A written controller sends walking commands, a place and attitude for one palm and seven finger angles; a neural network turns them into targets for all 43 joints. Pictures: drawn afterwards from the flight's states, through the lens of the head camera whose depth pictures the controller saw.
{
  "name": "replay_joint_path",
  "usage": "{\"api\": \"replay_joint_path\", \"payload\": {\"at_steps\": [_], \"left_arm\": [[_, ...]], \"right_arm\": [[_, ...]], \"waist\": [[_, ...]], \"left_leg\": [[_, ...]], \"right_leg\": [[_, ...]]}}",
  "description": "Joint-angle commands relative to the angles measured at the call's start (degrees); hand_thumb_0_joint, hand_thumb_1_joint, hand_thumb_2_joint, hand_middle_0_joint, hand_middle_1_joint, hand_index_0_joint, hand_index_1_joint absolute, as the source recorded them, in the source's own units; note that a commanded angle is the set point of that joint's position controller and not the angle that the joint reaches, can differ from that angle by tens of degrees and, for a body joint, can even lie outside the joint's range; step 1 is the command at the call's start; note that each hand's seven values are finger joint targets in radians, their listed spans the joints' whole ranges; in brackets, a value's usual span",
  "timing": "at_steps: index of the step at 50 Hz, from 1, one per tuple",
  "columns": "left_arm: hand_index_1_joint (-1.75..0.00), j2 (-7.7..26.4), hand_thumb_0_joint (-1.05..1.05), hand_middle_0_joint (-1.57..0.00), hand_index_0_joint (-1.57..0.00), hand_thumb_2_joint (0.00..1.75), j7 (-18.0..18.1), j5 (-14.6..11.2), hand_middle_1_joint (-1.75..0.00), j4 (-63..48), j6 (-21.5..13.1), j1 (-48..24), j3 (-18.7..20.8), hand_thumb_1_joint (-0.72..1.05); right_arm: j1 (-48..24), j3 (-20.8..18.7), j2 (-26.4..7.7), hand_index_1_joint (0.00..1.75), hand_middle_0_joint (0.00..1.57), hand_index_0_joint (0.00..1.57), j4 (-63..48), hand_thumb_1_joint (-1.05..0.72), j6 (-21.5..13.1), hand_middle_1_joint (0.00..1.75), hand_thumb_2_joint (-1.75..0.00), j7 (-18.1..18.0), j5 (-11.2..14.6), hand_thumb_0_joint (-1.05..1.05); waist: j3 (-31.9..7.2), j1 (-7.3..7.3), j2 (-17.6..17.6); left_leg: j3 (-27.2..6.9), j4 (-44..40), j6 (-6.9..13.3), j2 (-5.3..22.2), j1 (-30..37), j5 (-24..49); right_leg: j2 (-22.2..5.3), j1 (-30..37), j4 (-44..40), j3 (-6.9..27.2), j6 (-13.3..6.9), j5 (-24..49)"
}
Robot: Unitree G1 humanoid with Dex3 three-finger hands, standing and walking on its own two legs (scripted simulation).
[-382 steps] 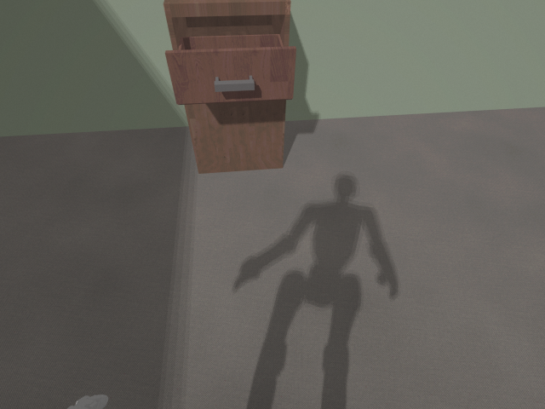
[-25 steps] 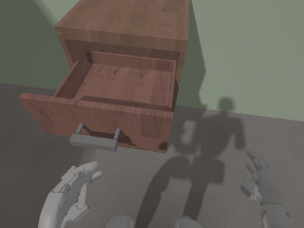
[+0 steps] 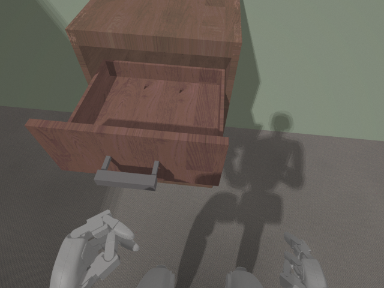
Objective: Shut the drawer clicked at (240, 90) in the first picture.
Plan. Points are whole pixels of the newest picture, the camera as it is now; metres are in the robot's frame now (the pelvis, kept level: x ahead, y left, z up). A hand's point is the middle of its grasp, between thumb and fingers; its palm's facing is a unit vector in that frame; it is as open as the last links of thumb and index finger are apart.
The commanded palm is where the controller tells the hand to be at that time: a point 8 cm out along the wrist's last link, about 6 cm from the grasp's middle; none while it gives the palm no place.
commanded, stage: raise the hand and make a fist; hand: left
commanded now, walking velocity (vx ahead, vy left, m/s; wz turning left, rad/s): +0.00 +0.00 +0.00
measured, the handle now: (129, 171) +0.35 +0.17 +0.01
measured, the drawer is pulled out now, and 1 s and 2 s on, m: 0.30 0.30 0.30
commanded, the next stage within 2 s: bring the fist close to the handle in 1.00 s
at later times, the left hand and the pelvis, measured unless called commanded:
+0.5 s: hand (111, 254) +0.17 +0.14 +0.10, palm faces +0.00 -1.00 -0.04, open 3.2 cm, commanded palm +0.13 +0.19 +0.11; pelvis +0.02 -0.01 +0.02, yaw +0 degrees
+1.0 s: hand (110, 250) +0.17 +0.14 +0.11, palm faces -0.01 -1.00 -0.05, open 3.3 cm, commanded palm +0.13 +0.19 +0.11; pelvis +0.02 -0.01 +0.02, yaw +1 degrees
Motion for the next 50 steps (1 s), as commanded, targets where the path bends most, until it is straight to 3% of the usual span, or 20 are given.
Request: {"api": "replay_joint_path", "payload": {"at_steps": [1,11,13,15,19,20,23,26,28,30,33,41,43,46,50], "left_arm": [[-1.30,2.63,0.00,-1.12,-1.12,0.90,0.52,0.16,-1.30,-14.95,-5.20,2.88,0.43,0.90],[-1.51,3.10,0.00,-1.32,-1.32,0.90,1.54,0.55,-1.51,-17.70,-2.04,5.87,0.80,0.90],[-1.56,4.13,0.00,-1.36,-1.36,0.90,1.44,0.56,-1.56,-16.00,-1.42,6.87,2.24,0.90],[-1.60,3.91,0.00,-1.40,-1.40,0.90,0.75,0.26,-1.60,-16.84,-1.51,6.57,2.14,0.90],[-1.60,4.37,0.00,-1.40,-1.40,0.90,-0.27,-0.38,-1.60,-18.28,-1.30,9.40,3.16,0.90],[-1.60,3.25,0.00,-1.40,-1.40,0.90,-0.71,-0.77,-1.60,-18.66,-1.20,9.02,1.76,0.90],[-1.60,5.22,0.00,-1.40,-1.40,0.90,-1.13,-1.30,-1.60,-17.43,-1.07,8.98,4.50,0.90],[-1.60,4.57,0.00,-1.40,-1.40,0.90,-2.23,-1.97,-1.60,-19.41,-1.64,8.69,3.90,0.90],[-1.60,5.61,0.00,-1.40,-1.40,0.90,-2.36,-2.26,-1.60,-18.95,-1.43,8.91,5.27,0.90],[-1.60,4.46,0.00,-1.40,-1.40,0.90,-2.79,-2.48,-1.60,-19.47,-1.44,8.00,4.09,0.90],[-1.60,4.66,0.00,-1.40,-1.40,0.90,-3.06,-2.59,-1.60,-17.04,-0.89,10.44,5.11,0.90],[-1.60,4.22,0.00,-1.40,-1.40,0.90,-2.63,-2.54,-1.60,-17.92,-1.58,8.49,4.55,0.90],[-1.60,5.98,0.00,-1.40,-1.40,0.90,-2.16,-2.40,-1.60,-17.13,-1.55,8.11,6.50,0.90],[-1.60,5.61,0.00,-1.40,-1.40,0.90,-2.55,-2.87,-1.60,-16.37,-1.58,7.90,7.00,0.90],[-1.60,4.39,0.00,-1.40,-1.40,0.90,-3.14,-2.97,-1.60,-17.45,-1.45,8.15,5.12,0.90]], "right_arm": [[-6.88,-3.11,-6.96,0.30,0.20,0.20,-12.83,-0.90,-3.63,0.30,-0.90,-0.37,0.68,0.00],[-5.61,-3.18,-6.58,0.30,0.20,0.20,-15.12,-0.90,-0.78,0.30,-0.90,-0.61,1.10,0.00],[-5.88,-3.19,-6.38,0.30,0.20,0.20,-15.00,-0.90,-0.31,0.30,-0.90,-0.73,1.09,0.00],[-5.91,-3.05,-6.37,0.30,0.20,0.20,-15.20,-0.90,-0.18,0.30,-0.90,-0.73,1.20,0.00],[-5.79,-2.91,-5.89,0.30,0.20,0.20,-15.12,-0.90,-0.64,0.30,-0.90,-0.50,1.33,0.00],[-5.98,-2.71,-5.86,0.30,0.20,0.20,-15.25,-0.90,-0.88,0.30,-0.90,-0.41,1.29,0.00],[-6.45,-2.95,-5.88,0.30,0.20,0.20,-14.41,-0.90,-1.13,0.30,-0.90,-0.66,1.44,0.00],[-6.32,-2.79,-5.95,0.30,0.20,0.20,-14.26,-0.90,-1.91,0.30,-0.90,-0.71,1.61,0.00],[-6.53,-2.89,-5.86,0.30,0.20,0.20,-13.91,-0.90,-2.36,0.30,-0.90,-0.82,1.62,0.00],[-6.30,-2.80,-5.90,0.30,0.20,0.20,-13.70,-0.90,-2.81,0.30,-0.90,-0.89,1.77,0.00],[-6.93,-3.06,-5.83,0.30,0.20,0.20,-13.27,-0.90,-3.20,0.30,-0.90,-0.89,1.90,0.00],[-6.71,-2.96,-5.94,0.30,0.20,0.20,-13.17,-0.90,-3.78,0.30,-0.90,-0.98,1.77,0.00],[-6.94,-3.10,-6.04,0.30,0.20,0.20,-12.81,-0.90,-3.62,0.30,-0.90,-1.11,1.77,0.00],[-6.80,-3.00,-5.93,0.30,0.20,0.20,-12.54,-0.90,-3.43,0.30,-0.90,-1.22,1.89,0.00],[-6.96,-2.87,-5.99,0.30,0.20,0.20,-12.58,-0.90,-3.89,0.30,-0.90,-1.03,1.99,0.00]], "waist": [[-8.42,0.12,0.06],[-6.87,0.21,1.15],[-5.92,0.12,-0.91],[-5.59,0.04,-0.14],[-7.88,0.77,0.97],[-6.86,0.20,0.80],[-5.77,0.27,-1.95],[-6.14,0.19,0.41],[-6.34,0.46,-1.19],[-5.77,-0.05,-0.62],[-5.48,0.65,-1.75],[-4.94,0.43,-1.00],[-5.00,0.70,-1.08],[-4.63,0.63,-1.45],[-5.55,0.36,0.10]], "left_leg": [[-2.61,-13.75,-0.03,-1.22,3.91,7.17],[-1.98,-15.04,-0.04,-0.99,6.89,11.25],[-1.93,-15.06,0.08,-0.92,6.52,11.70],[-1.76,-15.24,0.00,-0.91,7.18,11.73],[-1.54,-15.28,0.07,-0.94,9.16,16.17],[-1.47,-15.12,0.16,-1.00,9.16,16.21],[-1.59,-15.07,0.23,-1.07,8.16,15.39],[-1.45,-15.50,0.23,-1.20,9.45,15.19],[-1.63,-15.62,0.34,-1.18,9.33,16.05],[-1.54,-15.96,0.28,-1.23,10.12,15.43],[-1.44,-16.01,0.27,-1.34,9.56,16.27],[-1.19,-16.42,0.21,-1.48,9.57,13.61],[-1.12,-16.33,0.20,-1.46,9.00,13.67],[-0.98,-16.34,0.14,-1.52,8.85,13.45],[-0.99,-16.39,0.27,-1.54,10.14,14.68]], "right_leg": [[3.35,8.14,-8.91,-0.23,-2.31,-0.86],[3.78,11.11,-10.69,-0.39,-2.20,4.19],[3.88,11.93,-11.50,-0.18,-2.10,5.07],[3.86,12.27,-11.76,-0.14,-2.06,5.40],[3.67,14.91,-11.71,-0.14,-2.11,9.87],[3.60,14.69,-12.14,-0.11,-1.90,10.51],[3.65,15.50,-13.22,0.50,-1.81,9.95],[3.43,15.70,-13.59,0.55,-1.78,9.60],[3.42,16.69,-13.92,0.57,-1.79,10.43],[3.35,16.23,-14.32,0.53,-1.63,9.87],[3.29,17.30,-14.57,0.75,-1.72,10.83],[3.28,16.19,-14.94,0.81,-1.63,7.42],[3.30,16.79,-15.18,1.23,-1.75,7.28],[3.22,17.05,-15.67,1.44,-1.72,7.08],[3.26,17.12,-15.33,1.16,-1.70,8.76]]}}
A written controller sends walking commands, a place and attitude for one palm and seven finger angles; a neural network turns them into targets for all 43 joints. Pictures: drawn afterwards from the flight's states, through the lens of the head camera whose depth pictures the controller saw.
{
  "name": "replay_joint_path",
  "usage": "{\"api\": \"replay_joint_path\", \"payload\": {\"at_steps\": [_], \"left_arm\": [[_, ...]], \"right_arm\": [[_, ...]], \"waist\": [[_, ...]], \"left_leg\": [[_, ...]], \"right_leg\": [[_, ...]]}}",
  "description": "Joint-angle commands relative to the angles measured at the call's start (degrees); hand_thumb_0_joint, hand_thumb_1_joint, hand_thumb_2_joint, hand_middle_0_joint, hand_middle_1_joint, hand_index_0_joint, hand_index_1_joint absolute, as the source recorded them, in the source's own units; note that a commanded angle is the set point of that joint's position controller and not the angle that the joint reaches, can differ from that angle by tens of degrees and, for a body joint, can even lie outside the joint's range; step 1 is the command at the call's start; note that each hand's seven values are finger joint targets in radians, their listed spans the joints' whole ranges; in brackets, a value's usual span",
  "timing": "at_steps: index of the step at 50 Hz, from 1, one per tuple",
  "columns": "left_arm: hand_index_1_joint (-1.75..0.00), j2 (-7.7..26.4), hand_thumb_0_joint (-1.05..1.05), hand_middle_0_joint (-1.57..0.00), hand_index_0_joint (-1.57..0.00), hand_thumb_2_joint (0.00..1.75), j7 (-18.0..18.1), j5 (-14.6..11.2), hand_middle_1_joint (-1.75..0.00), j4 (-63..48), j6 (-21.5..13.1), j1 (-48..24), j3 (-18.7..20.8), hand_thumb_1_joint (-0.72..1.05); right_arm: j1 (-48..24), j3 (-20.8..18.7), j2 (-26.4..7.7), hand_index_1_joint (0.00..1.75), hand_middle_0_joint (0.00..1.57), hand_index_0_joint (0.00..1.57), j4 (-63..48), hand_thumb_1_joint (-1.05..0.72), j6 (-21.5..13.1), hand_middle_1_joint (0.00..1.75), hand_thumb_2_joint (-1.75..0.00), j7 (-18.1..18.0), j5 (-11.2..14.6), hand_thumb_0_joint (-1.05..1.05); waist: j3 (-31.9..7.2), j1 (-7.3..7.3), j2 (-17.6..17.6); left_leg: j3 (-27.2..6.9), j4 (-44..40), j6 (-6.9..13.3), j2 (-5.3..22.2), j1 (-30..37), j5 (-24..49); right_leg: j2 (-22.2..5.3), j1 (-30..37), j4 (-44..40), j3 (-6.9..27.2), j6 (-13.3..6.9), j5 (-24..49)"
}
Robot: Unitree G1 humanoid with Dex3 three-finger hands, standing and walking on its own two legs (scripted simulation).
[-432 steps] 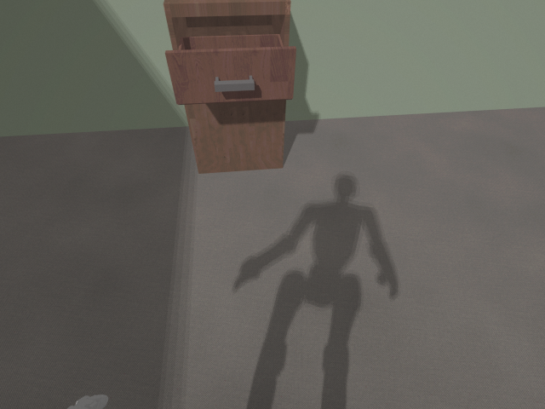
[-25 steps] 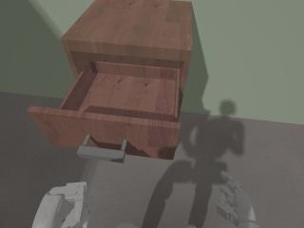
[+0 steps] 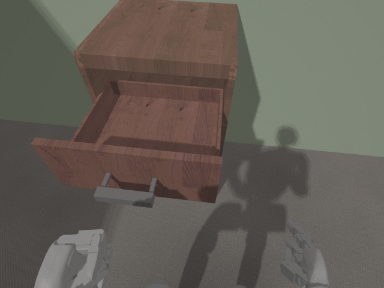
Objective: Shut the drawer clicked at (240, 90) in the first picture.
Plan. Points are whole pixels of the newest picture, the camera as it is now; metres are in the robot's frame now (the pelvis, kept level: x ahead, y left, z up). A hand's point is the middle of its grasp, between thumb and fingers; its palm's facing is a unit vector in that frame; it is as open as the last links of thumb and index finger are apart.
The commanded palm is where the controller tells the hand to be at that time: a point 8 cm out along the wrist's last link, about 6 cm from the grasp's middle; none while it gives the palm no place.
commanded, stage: bring the fist close to the handle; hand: left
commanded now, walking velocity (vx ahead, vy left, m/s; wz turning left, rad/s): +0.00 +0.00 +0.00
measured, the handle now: (127, 188) +0.33 +0.18 -0.01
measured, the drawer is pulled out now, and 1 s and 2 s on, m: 0.30 0.30 0.29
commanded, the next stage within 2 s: push the drawer shut in 1.50 s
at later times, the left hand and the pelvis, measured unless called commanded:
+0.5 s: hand (124, 255) +0.17 +0.14 +0.05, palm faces -0.06 -1.00 -0.03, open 3.3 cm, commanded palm +0.15 +0.19 +0.05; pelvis -0.01 +0.00 -0.02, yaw +0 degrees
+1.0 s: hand (133, 241) +0.21 +0.14 +0.00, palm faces -0.07 -1.00 -0.04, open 3.3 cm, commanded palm +0.20 +0.19 +0.00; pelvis -0.01 +0.00 -0.04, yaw +0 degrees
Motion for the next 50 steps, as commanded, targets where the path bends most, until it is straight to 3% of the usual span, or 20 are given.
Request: {"api": "replay_joint_path", "payload": {"at_steps": [1,8,10,14,20,23,29,35,37,47,49,50], "left_arm": [[-1.60,2.93,0.00,-1.40,-1.40,0.90,-0.18,-0.71,-1.60,-12.87,-3.97,3.30,1.71,0.90],[-1.60,2.76,0.00,-1.40,-1.40,0.90,0.31,0.14,-1.60,-9.47,-3.74,0.66,1.35,0.90],[-1.60,1.65,0.00,-1.40,-1.40,0.90,0.38,0.49,-1.60,-8.92,-4.42,-0.46,0.13,0.90],[-1.60,2.79,0.00,-1.40,-1.40,0.90,1.31,1.32,-1.60,-8.97,-5.75,-3.44,0.66,0.90],[-1.60,1.04,0.00,-1.40,-1.40,0.90,2.19,2.15,-1.60,-6.67,-5.64,-5.59,-1.72,0.90],[-1.60,2.29,0.00,-1.40,-1.40,0.90,3.05,2.67,-1.60,-4.40,-5.30,-6.81,-0.20,0.90],[-1.60,1.90,0.00,-1.40,-1.40,0.90,3.79,2.78,-1.60,-3.10,-6.24,-10.83,-0.38,0.90],[-1.60,2.63,0.00,-1.40,-1.40,0.90,3.66,2.52,-1.60,0.37,-7.19,-13.49,1.16,0.90],[-1.60,1.56,0.00,-1.40,-1.40,0.90,3.30,2.36,-1.60,0.45,-7.54,-14.12,-0.10,0.90],[-1.60,3.05,0.00,-1.40,-1.40,0.90,3.13,2.24,-1.60,4.71,-8.78,-19.87,1.87,0.90],[-1.60,2.18,0.00,-1.40,-1.40,0.90,3.03,2.30,-1.60,5.07,-8.91,-22.02,0.77,0.90],[-1.60,2.80,0.00,-1.40,-1.40,0.90,3.00,2.19,-1.60,5.59,-8.97,-21.75,1.55,0.90]], "right_arm": [[-5.14,-2.37,-6.12,0.30,0.20,0.20,-10.25,-0.90,-3.88,0.30,-0.90,-0.14,0.43,0.00],[-5.51,-2.31,-6.59,0.30,0.20,0.20,-9.97,-0.90,-3.65,0.30,-0.90,-0.25,-0.06,0.00],[-5.01,-2.13,-6.74,0.30,0.20,0.20,-10.15,-0.90,-3.51,0.30,-0.90,-0.17,-0.19,0.00],[-4.26,-2.24,-6.98,0.30,0.20,0.20,-10.39,-0.90,-3.30,0.30,-0.90,-0.24,-0.52,0.00],[-4.10,-2.06,-7.17,0.30,0.20,0.20,-10.76,-0.90,-2.43,0.30,-0.90,0.03,-0.82,0.00],[-3.99,-2.24,-7.33,0.30,0.20,0.20,-10.51,-0.90,-1.76,0.30,-0.90,-0.11,-0.98,0.00],[-3.41,-2.15,-7.45,0.30,0.20,0.20,-10.34,-0.90,-1.32,0.30,-0.90,-0.03,-1.33,0.00],[-3.45,-2.44,-7.84,0.30,0.20,0.20,-9.57,-0.90,-0.76,0.30,-0.90,0.02,-1.47,0.00],[-3.50,-2.33,-7.80,0.30,0.20,0.20,-9.64,-0.90,-0.79,0.30,-0.90,0.18,-1.51,0.00],[-3.16,-2.56,-8.36,0.30,0.20,0.20,-8.45,-0.90,-0.02,0.30,-0.90,0.15,-1.87,0.00],[-3.26,-2.38,-8.53,0.30,0.20,0.20,-8.36,-0.90,0.10,0.30,-0.90,0.23,-2.00,0.00],[-3.26,-2.52,-8.50,0.30,0.20,0.20,-8.12,-0.90,0.15,0.30,-0.90,0.31,-1.99,0.00]], "waist": [[-5.16,-0.49,-0.11],[-2.32,-1.18,-3.03],[-2.84,-1.31,-1.79],[-6.22,-1.28,-1.01],[-7.02,-1.69,-0.40],[-7.97,-1.60,-2.28],[-10.46,-1.91,-0.79],[-11.96,-2.17,-2.72],[-12.56,-2.18,-1.14],[-15.47,-2.60,-1.00],[-15.78,-3.10,-0.71],[-16.56,-2.61,-0.40]], "left_leg": [[0.02,-9.88,1.50,-2.16,1.30,14.45],[-0.52,-9.52,1.48,-2.10,-1.00,11.91],[-0.48,-9.16,1.31,-2.28,-1.33,10.75],[-0.48,-7.76,1.37,-2.29,-1.62,10.88],[-0.62,-6.41,1.20,-2.25,-3.23,11.99],[-0.72,-5.64,1.21,-2.15,-4.78,12.24],[-0.46,-3.66,1.15,-2.24,-5.80,12.58],[-0.35,-1.63,1.06,-2.21,-8.56,12.53],[-0.31,-1.31,1.01,-2.32,-8.66,12.82],[-0.40,2.02,0.99,-2.23,-11.45,12.77],[-0.56,2.67,1.07,-2.21,-11.92,13.01],[-0.48,2.88,0.98,-2.18,-11.94,13.35]], "right_leg": [[2.22,8.10,-9.33,2.27,-0.85,9.30],[2.56,5.57,-8.89,1.94,-0.76,6.32],[2.46,4.36,-8.15,1.86,-0.82,4.95],[2.51,3.35,-6.40,2.02,-1.00,5.03],[2.48,1.73,-4.40,1.72,-1.09,6.62],[2.53,1.53,-3.63,1.88,-1.16,6.75],[2.35,-0.13,-2.09,2.35,-1.24,7.42],[2.23,-1.16,-0.72,2.91,-1.18,7.82],[2.11,-1.66,-0.12,2.83,-1.26,8.23],[2.17,-5.04,2.78,3.18,-1.36,8.24],[2.14,-5.93,3.50,3.04,-1.35,8.62],[2.10,-5.81,3.72,3.22,-1.43,8.93]]}}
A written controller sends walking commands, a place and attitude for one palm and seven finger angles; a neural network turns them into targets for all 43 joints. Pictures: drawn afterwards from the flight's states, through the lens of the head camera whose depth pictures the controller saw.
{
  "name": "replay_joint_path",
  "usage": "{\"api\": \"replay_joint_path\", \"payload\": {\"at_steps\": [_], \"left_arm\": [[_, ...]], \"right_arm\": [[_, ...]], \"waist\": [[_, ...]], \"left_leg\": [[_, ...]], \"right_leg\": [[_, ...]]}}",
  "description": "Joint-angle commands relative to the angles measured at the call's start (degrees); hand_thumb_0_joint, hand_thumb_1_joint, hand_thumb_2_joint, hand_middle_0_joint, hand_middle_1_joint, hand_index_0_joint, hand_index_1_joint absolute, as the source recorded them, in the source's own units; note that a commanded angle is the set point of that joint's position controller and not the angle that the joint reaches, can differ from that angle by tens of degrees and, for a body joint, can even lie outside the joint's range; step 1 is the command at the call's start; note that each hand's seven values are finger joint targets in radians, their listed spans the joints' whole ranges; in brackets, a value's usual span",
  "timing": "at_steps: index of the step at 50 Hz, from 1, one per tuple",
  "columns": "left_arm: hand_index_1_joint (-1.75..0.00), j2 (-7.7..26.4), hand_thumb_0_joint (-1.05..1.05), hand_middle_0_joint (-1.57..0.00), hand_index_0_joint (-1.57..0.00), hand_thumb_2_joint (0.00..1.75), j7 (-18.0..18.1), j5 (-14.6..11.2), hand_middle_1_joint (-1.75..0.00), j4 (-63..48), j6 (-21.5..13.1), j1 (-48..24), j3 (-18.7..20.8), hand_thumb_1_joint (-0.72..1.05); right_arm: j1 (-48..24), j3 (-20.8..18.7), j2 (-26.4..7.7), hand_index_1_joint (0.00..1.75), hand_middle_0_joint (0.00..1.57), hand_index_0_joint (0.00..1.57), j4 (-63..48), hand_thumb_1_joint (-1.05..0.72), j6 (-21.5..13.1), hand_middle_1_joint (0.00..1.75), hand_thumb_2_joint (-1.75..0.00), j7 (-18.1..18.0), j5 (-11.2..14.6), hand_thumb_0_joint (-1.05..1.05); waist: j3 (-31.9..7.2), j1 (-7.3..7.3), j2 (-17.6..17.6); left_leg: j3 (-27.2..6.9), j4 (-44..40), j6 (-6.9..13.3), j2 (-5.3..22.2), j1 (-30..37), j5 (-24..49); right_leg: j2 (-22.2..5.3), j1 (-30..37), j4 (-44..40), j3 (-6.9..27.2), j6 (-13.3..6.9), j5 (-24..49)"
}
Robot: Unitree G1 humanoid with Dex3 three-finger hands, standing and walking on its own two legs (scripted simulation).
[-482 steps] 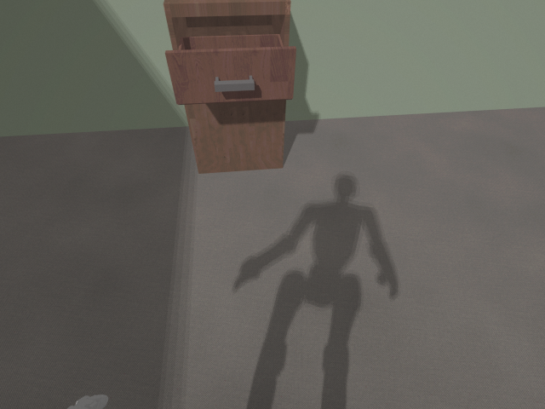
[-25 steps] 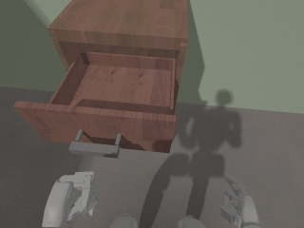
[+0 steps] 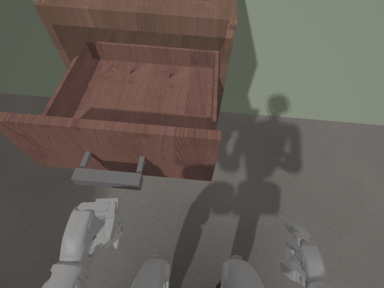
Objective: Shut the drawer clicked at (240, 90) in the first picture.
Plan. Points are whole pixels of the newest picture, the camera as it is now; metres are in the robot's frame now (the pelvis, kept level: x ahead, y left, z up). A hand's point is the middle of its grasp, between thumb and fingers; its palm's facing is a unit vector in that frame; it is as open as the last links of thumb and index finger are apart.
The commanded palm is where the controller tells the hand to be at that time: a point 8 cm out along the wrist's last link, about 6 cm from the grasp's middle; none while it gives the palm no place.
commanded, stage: bring the fist close to the handle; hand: left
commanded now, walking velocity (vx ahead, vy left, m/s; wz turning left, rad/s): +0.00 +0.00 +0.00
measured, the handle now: (111, 168) +0.34 +0.18 +0.03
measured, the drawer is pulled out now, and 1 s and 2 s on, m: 0.30 0.29 0.17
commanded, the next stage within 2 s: push the drawer shut in 0.50 s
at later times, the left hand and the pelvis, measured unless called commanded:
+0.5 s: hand (119, 228) +0.23 +0.15 +0.03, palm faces -0.07 -1.00 -0.03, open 3.3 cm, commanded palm +0.21 +0.20 +0.04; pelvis +0.00 +0.01 -0.01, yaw +0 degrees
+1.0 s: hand (127, 210) +0.26 +0.14 +0.03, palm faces -0.09 -1.00 -0.04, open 3.2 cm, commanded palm +0.26 +0.19 +0.04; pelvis -0.01 +0.01 -0.01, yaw +0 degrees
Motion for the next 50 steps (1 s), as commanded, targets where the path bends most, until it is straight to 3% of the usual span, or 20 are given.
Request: {"api": "replay_joint_path", "payload": {"at_steps": [1,3,5,8,10,13,15,17,18,21,23,26,31,38,45,48,50], "left_arm": [[-1.60,3.38,0.00,-1.40,-1.40,0.90,0.17,-0.63,-1.60,-11.14,-4.52,-2.09,2.43,0.90],[-1.60,4.44,0.00,-1.40,-1.40,0.90,0.28,-0.51,-1.60,-9.17,-4.29,-3.00,3.61,0.90],[-1.60,3.24,0.00,-1.40,-1.40,0.90,0.01,-0.43,-1.60,-8.38,-4.34,-5.27,2.18,0.90],[-1.60,5.82,0.00,-1.40,-1.40,0.90,0.20,-0.92,-1.60,-10.98,-4.37,-5.36,4.43,0.90],[-1.60,4.89,0.00,-1.40,-1.40,0.90,0.04,-1.43,-1.60,-11.97,-3.93,-4.16,3.79,0.90],[-1.60,4.80,0.00,-1.40,-1.40,0.90,0.25,-1.48,-1.60,-9.96,-2.80,-2.73,4.22,0.90],[-1.60,3.25,0.00,-1.40,-1.40,0.90,0.03,-1.35,-1.60,-10.29,-2.82,-3.06,2.47,0.90],[-1.60,3.18,0.00,-1.40,-1.40,0.90,0.00,-1.45,-1.60,-10.51,-2.96,-2.96,2.08,0.90],[-1.60,4.49,0.00,-1.40,-1.40,0.90,0.17,-1.26,-1.60,-10.60,-3.12,-2.47,3.45,0.90],[-1.60,3.38,0.00,-1.40,-1.40,0.90,0.22,-0.98,-1.60,-11.54,-3.77,-2.93,1.57,0.90],[-1.60,4.99,0.00,-1.40,-1.40,0.90,0.74,-0.77,-1.60,-10.75,-4.15,-3.13,3.46,0.90],[-1.60,3.43,0.00,-1.40,-1.40,0.90,0.79,-0.50,-1.60,-12.62,-4.68,-3.27,1.40,0.90],[-1.60,3.95,0.00,-1.40,-1.40,0.90,1.35,-0.22,-1.60,-12.58,-3.93,-3.12,1.58,0.90],[-1.60,3.89,0.00,-1.40,-1.40,0.90,2.12,0.67,-1.60,-9.42,-2.78,-12.13,0.74,0.90],[-1.60,4.35,0.00,-1.40,-1.40,0.90,2.51,0.17,-1.60,-7.70,-0.82,-15.70,2.00,0.90],[-1.60,4.12,0.00,-1.40,-1.40,0.90,3.11,0.53,-1.60,-5.59,-1.26,-21.50,1.33,0.90],[-1.60,4.48,0.00,-1.40,-1.40,0.90,3.29,0.57,-1.60,-4.29,-2.22,-24.44,1.94,0.90]], "right_arm": [[-1.47,-3.00,-7.35,0.30,0.20,0.20,-8.72,-0.90,-2.66,0.30,-0.90,-0.28,0.15,0.00],[-1.52,-3.10,-7.43,0.30,0.20,0.20,-8.23,-0.90,-2.26,0.30,-0.90,-0.26,0.19,0.00],[-1.57,-2.93,-7.57,0.30,0.20,0.20,-8.47,-0.90,-2.00,0.30,-0.90,-0.10,0.14,0.00],[-1.92,-3.03,-7.75,0.30,0.20,0.20,-8.93,-0.90,-1.72,0.30,-0.90,-0.22,0.26,0.00],[-1.59,-2.92,-7.43,0.30,0.20,0.20,-9.12,-0.90,-1.53,0.30,-0.90,-0.07,0.40,0.00],[-1.76,-2.97,-7.47,0.30,0.20,0.20,-9.05,-0.90,-0.96,0.30,-0.90,-0.20,0.46,0.00],[-1.76,-2.82,-7.46,0.30,0.20,0.20,-9.20,-0.90,-0.88,0.30,-0.90,-0.09,0.55,0.00],[-1.51,-2.87,-7.48,0.30,0.20,0.20,-9.25,-0.90,-0.96,0.30,-0.90,-0.16,0.51,0.00],[-1.78,-3.02,-7.60,0.30,0.20,0.20,-9.09,-0.90,-0.94,0.30,-0.90,-0.28,0.47,0.00],[-1.63,-2.79,-7.51,0.30,0.20,0.20,-9.56,-0.90,-1.01,0.30,-0.90,-0.13,0.41,0.00],[-1.74,-2.92,-7.63,0.30,0.20,0.20,-9.11,-0.90,-0.94,0.30,-0.90,-0.35,0.35,0.00],[-1.72,-2.80,-7.50,0.30,0.20,0.20,-9.69,-0.90,-1.06,0.30,-0.90,-0.12,0.30,0.00],[-1.34,-2.81,-7.53,0.30,0.20,0.20,-9.87,-0.90,-0.57,0.30,-0.90,-0.10,0.28,0.00],[-1.05,-2.29,-8.19,0.30,0.20,0.20,-9.04,-0.90,-0.33,0.30,-0.90,-0.42,0.06,0.00],[-0.87,-2.29,-8.14,0.30,0.20,0.20,-8.64,-0.90,0.26,0.30,-0.90,-0.21,0.24,0.00],[-0.96,-2.02,-8.33,0.30,0.20,0.20,-7.32,-0.90,0.30,0.30,-0.90,-0.46,0.13,0.00],[-1.00,-2.14,-8.43,0.30,0.20,0.20,-6.34,-0.90,0.11,0.30,-0.90,-0.59,0.07,0.00]], "waist": [[-15.67,-0.40,0.52],[-15.53,-0.59,-0.38],[-15.08,-1.09,-0.40],[-17.54,0.04,1.36],[-18.35,0.07,1.52],[-16.80,-0.34,-0.81],[-15.73,-0.66,0.22],[-15.38,-1.06,-0.64],[-15.71,-0.53,-0.61],[-14.84,-0.89,0.66],[-14.23,-0.74,-0.82],[-15.39,-0.64,2.10],[-15.66,-0.86,0.83],[-14.92,-1.99,1.05],[-18.90,-0.98,0.96],[-15.82,-2.65,0.08],[-16.38,-2.72,-0.19]], "left_leg": [[-0.32,-9.27,1.07,-2.15,5.84,17.75],[-0.26,-8.46,1.15,-2.11,4.67,17.78],[-0.25,-7.96,1.17,-2.21,3.84,16.57],[-0.13,-8.43,1.20,-2.20,4.81,16.90],[-0.19,-9.02,1.14,-2.23,5.82,17.82],[-0.35,-8.89,1.24,-2.10,4.70,17.56],[-0.50,-9.28,1.07,-2.13,4.99,16.69],[-0.61,-9.14,1.10,-2.10,5.00,16.29],[-0.57,-8.98,1.09,-2.07,4.72,16.87],[-0.74,-9.24,1.00,-2.16,5.06,15.91],[-0.91,-9.00,1.04,-2.04,4.14,14.98],[-0.95,-9.21,0.91,-2.09,5.83,15.82],[-0.95,-8.96,0.97,-2.10,5.34,16.40],[-1.54,-8.82,1.06,-2.05,4.91,14.40],[-1.01,-9.87,0.95,-2.14,7.04,18.01],[-1.21,-9.58,1.16,-1.98,5.77,15.43],[-1.36,-9.46,1.12,-2.01,5.78,14.44]], "right_leg": [[2.51,12.48,-8.00,2.62,-1.08,13.15],[2.66,12.00,-7.73,2.82,-1.09,13.30],[2.59,10.71,-7.35,2.83,-0.98,12.28],[2.57,11.93,-7.47,3.17,-1.20,11.98],[2.54,12.94,-7.64,2.87,-1.16,13.11],[2.78,12.67,-7.98,2.67,-0.98,13.06],[2.72,11.55,-7.85,2.30,-0.98,12.04],[2.72,11.13,-8.01,2.23,-0.90,11.63],[2.68,11.55,-7.74,2.33,-1.06,12.01],[2.62,10.25,-7.68,2.03,-1.10,10.68],[2.84,9.81,-7.66,2.13,-1.16,9.44],[2.68,9.09,-7.00,1.87,-1.30,9.88],[2.75,9.76,-7.12,2.01,-1.20,10.90],[2.76,7.46,-7.16,1.76,-1.21,8.44],[2.46,11.66,-7.78,2.07,-1.16,12.75],[2.52,9.32,-8.48,2.06,-0.98,10.11],[2.48,8.89,-8.41,2.18,-0.99,9.14]]}}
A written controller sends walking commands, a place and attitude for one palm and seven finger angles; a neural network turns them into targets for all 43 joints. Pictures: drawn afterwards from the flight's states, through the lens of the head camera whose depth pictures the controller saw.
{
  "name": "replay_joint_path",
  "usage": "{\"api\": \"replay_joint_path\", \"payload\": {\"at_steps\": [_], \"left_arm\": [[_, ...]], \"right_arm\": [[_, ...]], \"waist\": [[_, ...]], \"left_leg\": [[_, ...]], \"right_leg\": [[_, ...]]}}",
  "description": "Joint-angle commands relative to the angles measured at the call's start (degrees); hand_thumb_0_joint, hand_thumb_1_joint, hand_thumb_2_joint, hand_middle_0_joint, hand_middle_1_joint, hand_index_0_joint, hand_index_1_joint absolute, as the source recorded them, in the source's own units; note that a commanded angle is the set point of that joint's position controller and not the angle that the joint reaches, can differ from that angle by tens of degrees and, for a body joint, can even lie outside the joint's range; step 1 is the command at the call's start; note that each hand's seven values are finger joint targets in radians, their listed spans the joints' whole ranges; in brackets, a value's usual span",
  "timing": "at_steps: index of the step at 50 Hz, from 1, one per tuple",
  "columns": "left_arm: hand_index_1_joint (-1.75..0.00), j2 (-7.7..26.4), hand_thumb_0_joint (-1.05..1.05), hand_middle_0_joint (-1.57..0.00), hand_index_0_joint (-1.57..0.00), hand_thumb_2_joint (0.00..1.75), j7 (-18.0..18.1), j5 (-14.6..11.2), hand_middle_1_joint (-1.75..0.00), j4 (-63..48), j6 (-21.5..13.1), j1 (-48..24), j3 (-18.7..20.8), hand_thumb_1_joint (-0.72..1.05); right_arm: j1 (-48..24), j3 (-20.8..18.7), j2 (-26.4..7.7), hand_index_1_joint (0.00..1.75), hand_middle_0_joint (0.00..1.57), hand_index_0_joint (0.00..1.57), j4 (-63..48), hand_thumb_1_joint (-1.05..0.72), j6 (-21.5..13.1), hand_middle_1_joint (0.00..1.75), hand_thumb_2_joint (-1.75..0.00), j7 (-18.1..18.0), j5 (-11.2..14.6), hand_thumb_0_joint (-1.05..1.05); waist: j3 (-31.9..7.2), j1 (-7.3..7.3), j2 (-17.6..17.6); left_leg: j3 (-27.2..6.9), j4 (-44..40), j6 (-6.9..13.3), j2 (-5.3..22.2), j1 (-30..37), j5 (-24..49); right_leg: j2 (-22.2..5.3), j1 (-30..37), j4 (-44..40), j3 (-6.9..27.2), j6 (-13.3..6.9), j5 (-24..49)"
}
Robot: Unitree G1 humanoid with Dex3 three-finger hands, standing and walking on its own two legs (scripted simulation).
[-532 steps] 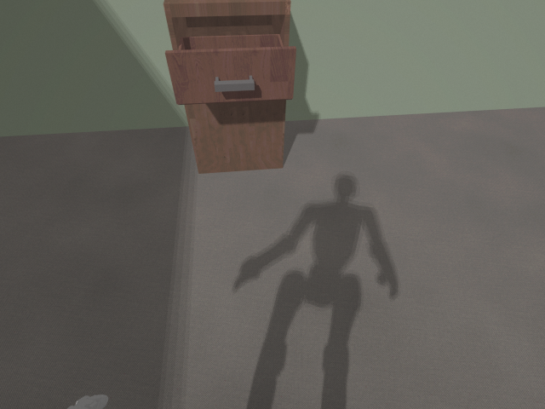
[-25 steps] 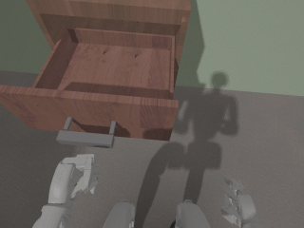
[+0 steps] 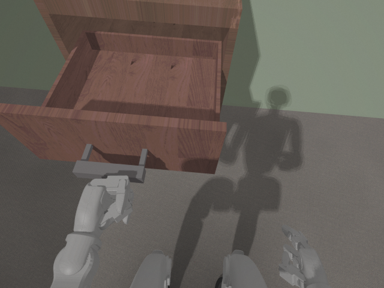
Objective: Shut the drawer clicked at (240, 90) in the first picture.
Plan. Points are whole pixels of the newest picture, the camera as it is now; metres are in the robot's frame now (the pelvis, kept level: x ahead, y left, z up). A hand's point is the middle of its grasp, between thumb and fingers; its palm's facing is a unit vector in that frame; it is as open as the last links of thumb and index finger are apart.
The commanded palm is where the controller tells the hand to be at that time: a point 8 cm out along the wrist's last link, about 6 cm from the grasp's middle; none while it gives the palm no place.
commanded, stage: push the drawer shut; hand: left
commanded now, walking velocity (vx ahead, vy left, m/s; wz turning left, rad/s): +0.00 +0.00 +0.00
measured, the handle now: (113, 161) +0.35 +0.18 +0.04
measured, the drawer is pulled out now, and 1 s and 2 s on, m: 0.29 0.17 0.05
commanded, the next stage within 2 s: none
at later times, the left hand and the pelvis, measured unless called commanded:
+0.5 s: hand (135, 174) +0.33 +0.13 +0.03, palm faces -0.09 -0.99 -0.05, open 3.1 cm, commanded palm +0.33 +0.18 +0.04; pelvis -0.02 +0.00 +0.00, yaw +0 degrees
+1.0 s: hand (140, 148) +0.39 +0.13 +0.03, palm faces -0.07 -1.00 -0.05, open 3.1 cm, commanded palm +0.38 +0.18 +0.04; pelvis -0.01 +0.00 +0.01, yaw -1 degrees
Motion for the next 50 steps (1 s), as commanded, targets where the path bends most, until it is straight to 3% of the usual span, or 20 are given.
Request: {"api": "replay_joint_path", "payload": {"at_steps": [1,4,10,13,14,15,18,21,23,26,28,30,33,40,44,46,47,50], "left_arm": [[-1.60,2.81,0.00,-1.40,-1.40,0.90,1.29,-0.03,-1.60,-10.07,-5.15,-13.59,2.18,0.90],[-1.60,3.44,0.00,-1.40,-1.40,0.90,1.23,0.10,-1.60,-9.04,-5.78,-17.04,2.43,0.90],[-1.60,3.18,0.00,-1.40,-1.40,0.90,1.23,0.35,-1.60,-4.29,-5.31,-27.17,1.23,0.90],[-1.60,4.74,0.00,-1.40,-1.40,0.90,1.49,0.33,-1.60,-0.89,-4.69,-30.56,2.89,0.90],[-1.60,3.60,0.00,-1.40,-1.40,0.90,1.37,0.20,-1.60,0.06,-4.53,-31.84,2.08,0.90],[-1.60,4.53,0.00,-1.40,-1.40,0.90,1.34,-0.10,-1.60,0.03,-4.61,-33.43,3.05,0.90],[-1.60,6.47,0.00,-1.40,-1.40,0.90,1.54,-0.29,-1.60,3.73,-4.36,-35.29,5.60,0.90],[-1.60,5.18,0.00,-1.40,-1.40,0.90,1.28,-0.53,-1.60,4.81,-4.80,-36.40,5.13,0.90],[-1.60,5.59,0.00,-1.40,-1.40,0.90,1.40,-0.72,-1.60,7.18,-4.88,-37.04,5.81,0.90],[-1.60,5.09,0.00,-1.40,-1.40,0.90,1.43,-0.60,-1.60,9.19,-5.66,-39.67,5.93,0.90],[-1.60,6.48,0.00,-1.40,-1.40,0.90,1.56,-0.34,-1.60,10.26,-6.19,-40.79,6.99,0.90],[-1.60,5.18,0.00,-1.40,-1.40,0.90,1.56,-0.20,-1.60,11.43,-6.64,-43.64,5.97,0.90],[-1.60,6.41,0.00,-1.40,-1.40,0.90,1.86,0.01,-1.60,14.39,-7.18,-46.45,7.23,0.90],[-1.60,7.85,0.00,-1.40,-1.40,0.90,1.60,0.42,-1.60,18.83,-8.30,-52.56,8.98,0.90],[-1.60,7.04,0.00,-1.40,-1.40,0.90,1.44,0.67,-1.60,20.30,-8.66,-56.02,8.40,0.90],[-1.60,8.80,0.00,-1.40,-1.40,0.90,1.58,0.52,-1.60,21.49,-9.01,-56.59,10.49,0.90],[-1.60,7.34,0.00,-1.40,-1.40,0.90,1.46,0.42,-1.60,22.56,-9.00,-56.99,9.28,0.90],[-1.60,9.12,0.00,-1.40,-1.40,0.90,1.35,0.52,-1.60,25.41,-9.45,-59.76,11.17,0.90]], "right_arm": [[-1.06,-3.30,-7.99,0.30,0.20,0.20,-6.81,-0.90,-2.92,0.30,-0.90,-0.76,0.20,0.00],[-1.19,-3.38,-8.17,0.30,0.20,0.20,-5.83,-0.90,-3.08,0.30,-0.90,-0.81,0.18,0.00],[-1.71,-3.11,-8.53,0.30,0.20,0.20,-3.93,-0.90,-2.80,0.30,-0.90,-1.08,0.47,0.00],[-1.30,-3.05,-8.85,0.30,0.20,0.20,-3.11,-0.90,-2.52,0.30,-0.90,-1.28,0.55,0.00],[-1.50,-2.97,-8.73,0.30,0.20,0.20,-3.05,-0.90,-2.38,0.30,-0.90,-1.24,0.56,0.00],[-1.45,-3.01,-8.79,0.30,0.20,0.20,-2.87,-0.90,-2.31,0.30,-0.90,-1.26,0.59,0.00],[-1.41,-2.91,-8.95,0.30,0.20,0.20,-2.39,-0.90,-1.89,0.30,-0.90,-1.32,0.63,0.00],[-1.02,-2.97,-8.70,0.30,0.20,0.20,-2.33,-0.90,-1.71,0.30,-0.90,-1.00,0.62,0.00],[-0.68,-3.02,-8.86,0.30,0.20,0.20,-2.12,-0.90,-1.46,0.30,-0.90,-0.90,0.58,0.00],[-0.13,-3.09,-8.82,0.30,0.20,0.20,-1.73,-0.90,-0.95,0.30,-0.90,-0.64,0.50,0.00],[0.09,-3.19,-9.12,0.30,0.20,0.20,-1.68,-0.90,-0.66,0.30,-0.90,-0.60,0.45,0.00],[0.53,-3.19,-9.02,0.30,0.20,0.20,-1.02,-0.90,-0.38,0.30,-0.90,-0.45,0.40,0.00],[1.16,-3.36,-9.33,0.30,0.20,0.20,-0.35,-0.90,0.01,0.30,-0.90,-0.46,0.35,0.00],[2.49,-3.61,-9.50,0.30,0.20,0.20,1.02,-0.90,0.89,0.30,-0.90,-0.49,0.31,0.00],[3.78,-3.75,-9.52,0.30,0.20,0.20,1.63,-0.90,1.20,0.30,-0.90,-0.34,0.08,0.00],[4.00,-3.90,-9.57,0.30,0.20,0.20,2.07,-0.90,1.44,0.30,-0.90,-0.28,0.03,0.00],[4.03,-3.72,-9.45,0.30,0.20,0.20,2.04,-0.90,1.53,0.30,-0.90,-0.16,0.05,0.00],[4.49,-3.72,-9.51,0.30,0.20,0.20,2.38,-0.90,1.87,0.30,-0.90,-0.19,-0.01,0.00]], "waist": [[-16.19,-2.50,0.19],[-17.90,-2.47,1.50],[-17.30,-3.55,1.60],[-17.85,-3.61,-0.19],[-18.04,-3.87,-0.10],[-18.70,-3.53,0.53],[-19.17,-3.17,-0.57],[-20.75,-2.57,1.38],[-19.92,-3.03,-0.72],[-19.27,-3.09,0.22],[-19.70,-2.98,0.26],[-19.51,-3.77,1.26],[-18.68,-4.23,-0.18],[-21.47,-4.43,1.21],[-23.79,-5.15,2.58],[-24.04,-4.64,1.48],[-23.60,-5.11,0.81],[-22.46,-5.36,0.49]], "left_leg": [[-1.24,-11.23,0.51,-1.52,9.85,14.30],[-1.29,-11.36,0.50,-1.55,10.95,14.61],[-1.56,-12.08,0.69,-1.71,10.74,10.67],[-1.54,-12.37,0.83,-1.74,9.97,10.10],[-1.34,-12.41,0.90,-1.84,10.18,9.45],[-1.18,-12.50,0.81,-1.94,10.08,9.60],[-1.02,-12.85,0.88,-1.90,9.48,9.75],[-0.84,-13.49,0.53,-1.88,11.48,12.14],[-1.00,-13.57,0.65,-1.66,10.76,12.56],[-0.80,-14.06,0.45,-1.66,11.33,12.56],[-0.81,-13.95,0.50,-1.55,11.31,12.98],[-0.91,-14.11,0.36,-1.47,12.44,13.30],[-0.75,-13.86,0.51,-1.45,11.25,13.02],[-0.82,-14.01,0.18,-1.37,12.70,14.63],[-0.97,-13.69,0.18,-1.27,15.13,17.63],[-0.75,-13.68,0.07,-1.23,14.13,17.58],[-0.60,-13.76,0.26,-1.35,13.48,16.82],[-0.22,-13.59,0.40,-1.44,11.85,15.64]], "right_leg": [[2.85,11.50,-9.51,1.98,-1.56,8.73],[2.68,11.20,-9.33,2.05,-1.65,8.77],[2.45,9.96,-10.25,2.38,-1.53,5.75],[2.51,11.06,-10.69,2.60,-1.46,5.29],[2.50,11.06,-11.07,2.72,-1.31,4.87],[2.34,11.83,-11.19,2.95,-1.35,5.10],[2.53,13.03,-11.61,3.23,-1.36,4.95],[2.42,13.93,-11.47,3.08,-1.53,7.26],[2.60,14.13,-11.64,2.90,-1.45,7.57],[2.57,13.75,-11.82,2.92,-1.45,7.84],[2.71,13.55,-11.47,2.98,-1.53,8.13],[2.68,12.42,-11.47,2.80,-1.49,8.65],[2.72,12.45,-11.61,3.00,-1.40,8.58],[2.84,12.54,-11.21,3.05,-1.46,10.01],[3.09,12.18,-10.98,2.91,-1.42,12.30],[3.09,13.38,-11.03,3.17,-1.40,12.50],[3.13,13.67,-11.44,3.26,-1.29,12.17],[3.26,13.89,-11.69,3.60,-1.20,11.65]]}}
